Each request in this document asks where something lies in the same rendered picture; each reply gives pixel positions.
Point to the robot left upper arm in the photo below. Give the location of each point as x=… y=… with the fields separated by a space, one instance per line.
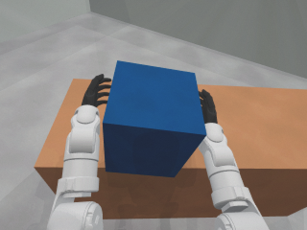
x=84 y=215

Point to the pedestal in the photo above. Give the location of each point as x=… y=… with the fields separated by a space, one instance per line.
x=265 y=128

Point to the right robot forearm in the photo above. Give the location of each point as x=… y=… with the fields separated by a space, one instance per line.
x=229 y=193

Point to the robot right upper arm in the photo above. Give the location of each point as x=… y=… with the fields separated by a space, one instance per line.
x=239 y=221

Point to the left robot forearm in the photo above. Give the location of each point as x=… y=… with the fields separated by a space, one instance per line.
x=81 y=157

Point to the right robot hand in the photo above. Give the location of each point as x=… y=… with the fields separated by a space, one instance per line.
x=208 y=107

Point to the left robot hand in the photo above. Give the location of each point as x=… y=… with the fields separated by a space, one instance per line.
x=91 y=95

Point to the carton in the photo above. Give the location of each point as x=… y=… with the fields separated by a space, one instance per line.
x=153 y=120

